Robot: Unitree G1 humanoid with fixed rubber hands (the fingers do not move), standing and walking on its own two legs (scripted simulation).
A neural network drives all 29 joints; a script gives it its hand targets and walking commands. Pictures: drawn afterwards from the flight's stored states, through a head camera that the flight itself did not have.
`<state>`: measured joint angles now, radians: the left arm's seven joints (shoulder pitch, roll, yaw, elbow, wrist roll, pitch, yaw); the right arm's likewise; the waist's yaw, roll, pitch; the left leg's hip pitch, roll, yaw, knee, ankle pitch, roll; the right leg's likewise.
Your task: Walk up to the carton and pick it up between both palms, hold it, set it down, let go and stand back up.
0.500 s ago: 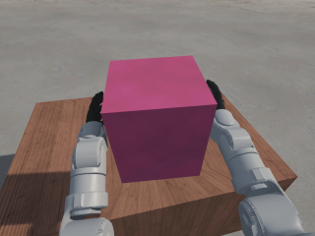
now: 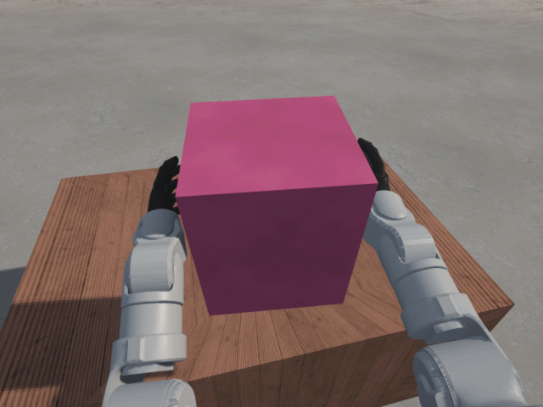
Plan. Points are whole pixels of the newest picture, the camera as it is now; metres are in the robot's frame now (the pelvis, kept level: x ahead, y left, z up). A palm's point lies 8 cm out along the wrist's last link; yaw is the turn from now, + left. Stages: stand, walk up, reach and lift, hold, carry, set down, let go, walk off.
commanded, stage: hold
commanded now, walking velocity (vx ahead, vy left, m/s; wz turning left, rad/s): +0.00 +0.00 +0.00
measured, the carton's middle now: (270, 207) +0.38 -0.01 +0.15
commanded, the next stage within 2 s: none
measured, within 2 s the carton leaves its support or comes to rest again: neither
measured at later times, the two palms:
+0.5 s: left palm (164, 214) +0.36 +0.15 +0.16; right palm (372, 191) +0.36 -0.16 +0.18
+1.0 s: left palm (165, 214) +0.36 +0.14 +0.16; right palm (373, 194) +0.36 -0.16 +0.18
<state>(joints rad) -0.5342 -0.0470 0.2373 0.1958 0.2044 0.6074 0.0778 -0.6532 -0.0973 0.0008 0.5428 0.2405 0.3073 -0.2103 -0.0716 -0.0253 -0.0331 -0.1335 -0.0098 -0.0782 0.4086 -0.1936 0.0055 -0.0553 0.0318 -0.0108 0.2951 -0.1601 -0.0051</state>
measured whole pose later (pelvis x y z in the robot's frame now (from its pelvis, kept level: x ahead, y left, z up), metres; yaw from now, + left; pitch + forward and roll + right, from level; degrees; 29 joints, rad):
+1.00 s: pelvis +0.00 +0.00 +0.00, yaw +0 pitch -5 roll -1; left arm -0.55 -0.05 0.25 0.24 0.21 0.60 0.07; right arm -0.66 -0.09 -0.01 0.57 0.23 0.31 -0.21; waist -0.07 -0.03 -0.03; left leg -0.13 -0.01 -0.08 0.40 -0.19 0.01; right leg -0.06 0.03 -0.01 0.30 -0.16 -0.01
